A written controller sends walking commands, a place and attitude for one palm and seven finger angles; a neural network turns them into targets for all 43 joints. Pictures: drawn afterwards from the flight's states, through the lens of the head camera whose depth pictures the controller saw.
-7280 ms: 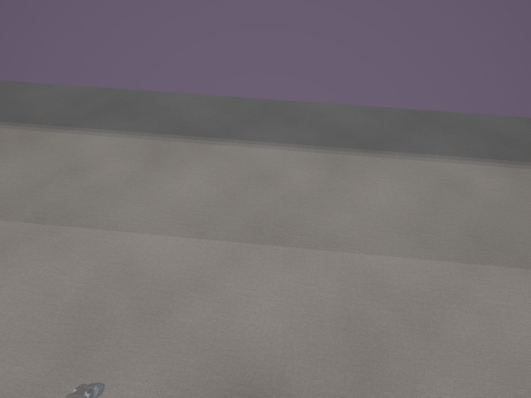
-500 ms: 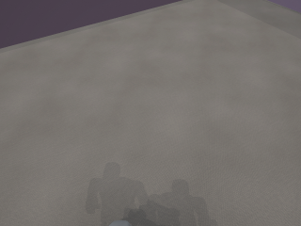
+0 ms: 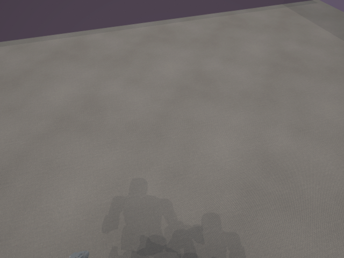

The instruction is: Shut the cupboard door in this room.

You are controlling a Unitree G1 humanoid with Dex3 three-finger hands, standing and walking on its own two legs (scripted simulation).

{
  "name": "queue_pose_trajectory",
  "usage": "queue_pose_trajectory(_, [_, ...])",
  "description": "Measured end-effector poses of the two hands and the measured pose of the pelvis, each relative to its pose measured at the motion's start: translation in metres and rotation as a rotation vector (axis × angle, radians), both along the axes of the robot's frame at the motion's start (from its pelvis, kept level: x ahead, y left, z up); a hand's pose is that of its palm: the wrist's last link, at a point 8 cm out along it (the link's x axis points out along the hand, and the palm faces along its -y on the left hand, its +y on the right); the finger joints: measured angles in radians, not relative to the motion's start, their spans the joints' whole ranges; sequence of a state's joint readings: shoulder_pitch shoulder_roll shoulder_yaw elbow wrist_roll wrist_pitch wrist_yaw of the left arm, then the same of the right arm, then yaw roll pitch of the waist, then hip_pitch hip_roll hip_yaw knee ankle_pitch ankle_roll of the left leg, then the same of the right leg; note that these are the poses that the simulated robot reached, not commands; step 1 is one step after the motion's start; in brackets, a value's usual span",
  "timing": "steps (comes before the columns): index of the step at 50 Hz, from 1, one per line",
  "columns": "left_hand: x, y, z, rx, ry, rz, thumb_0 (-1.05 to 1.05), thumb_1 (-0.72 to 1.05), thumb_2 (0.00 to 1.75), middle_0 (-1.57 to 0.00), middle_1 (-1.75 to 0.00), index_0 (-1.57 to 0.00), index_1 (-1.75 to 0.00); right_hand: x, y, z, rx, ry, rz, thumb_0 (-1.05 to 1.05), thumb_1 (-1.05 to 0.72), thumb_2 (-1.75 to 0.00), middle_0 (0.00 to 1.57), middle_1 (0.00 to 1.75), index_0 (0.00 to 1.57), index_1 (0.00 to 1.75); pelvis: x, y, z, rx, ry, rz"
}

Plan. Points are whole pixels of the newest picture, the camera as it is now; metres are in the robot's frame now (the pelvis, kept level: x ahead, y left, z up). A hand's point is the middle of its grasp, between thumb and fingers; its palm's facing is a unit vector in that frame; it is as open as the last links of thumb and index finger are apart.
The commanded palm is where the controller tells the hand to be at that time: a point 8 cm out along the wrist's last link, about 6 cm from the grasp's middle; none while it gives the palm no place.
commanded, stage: turn or walk to find it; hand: left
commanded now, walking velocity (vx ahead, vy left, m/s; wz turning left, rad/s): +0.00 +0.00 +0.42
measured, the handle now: out of the picture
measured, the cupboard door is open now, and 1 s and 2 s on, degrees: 78 78 78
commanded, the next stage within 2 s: none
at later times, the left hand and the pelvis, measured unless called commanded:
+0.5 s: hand out of the picture -0.06 +0.19 -0.18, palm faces +0.28 -0.93 -0.23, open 7.4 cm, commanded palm none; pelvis -0.03 -0.01 -0.01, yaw +14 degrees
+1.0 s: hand out of the picture -0.02 +0.22 -0.15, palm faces +0.42 -0.87 -0.27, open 7.4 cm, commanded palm none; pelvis -0.05 -0.02 -0.01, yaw +25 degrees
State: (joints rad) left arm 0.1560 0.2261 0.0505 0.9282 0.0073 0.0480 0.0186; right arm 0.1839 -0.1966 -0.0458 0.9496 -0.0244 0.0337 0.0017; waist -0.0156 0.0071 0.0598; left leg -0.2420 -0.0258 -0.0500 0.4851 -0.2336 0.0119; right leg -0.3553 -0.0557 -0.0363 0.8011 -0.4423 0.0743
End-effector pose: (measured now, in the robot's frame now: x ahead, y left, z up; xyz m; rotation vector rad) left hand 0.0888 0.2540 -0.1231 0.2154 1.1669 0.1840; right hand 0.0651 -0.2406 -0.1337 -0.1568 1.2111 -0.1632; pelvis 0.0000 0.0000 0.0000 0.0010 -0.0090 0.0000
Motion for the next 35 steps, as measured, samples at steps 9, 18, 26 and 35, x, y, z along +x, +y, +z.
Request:
queue_pose_trajectory(9, [-0.031, -0.035, 0.013, 0.031, -0.06, 0.063, 0.01, 0.91, 0.89, -0.2, -0.3, -0.2, -0.3, -0.016, -0.036, -0.021, 0.03, 0.079, 0.042, 0.01, -0.91, -0.9, 0.2, 0.3, 0.2, 0.3, -0.013, -0.028, -0.004, 0.025, -0.011, 0.096])
queue_pose_trajectory(18, [-0.099, -0.042, 0.002, -0.008, 0.048, 0.183, 0.01, 0.9, 0.89, -0.2, -0.3, -0.21, -0.3, -0.013, -0.04, -0.01, -0.007, 0.141, 0.135, 0.01, -0.91, -0.9, 0.2, 0.3, 0.2, 0.3, -0.02, -0.03, 0.002, 0.029, -0.006, 0.186])
queue_pose_trajectory(26, [-0.173, -0.014, -0.028, -0.059, 0.154, 0.313, 0.01, 0.9, 0.89, -0.2, -0.3, -0.21, -0.3, 0.03, 0.004, -0.002, -0.06, 0.052, 0.273, 0.01, -0.91, -0.9, 0.2, 0.3, 0.19, 0.3, -0.035, -0.003, -0.01, -0.003, 0.005, 0.263])
queue_pose_trajectory(35, [-0.198, 0.02, -0.023, -0.06, 0.171, 0.393, 0.01, 0.91, 0.89, -0.2, -0.3, -0.2, -0.3, 0.048, 0.056, 0.019, -0.053, -0.041, 0.367, 0.01, -0.91, -0.9, 0.2, 0.3, 0.2, 0.3, -0.046, 0.017, 0.001, -0.023, -0.001, 0.313])
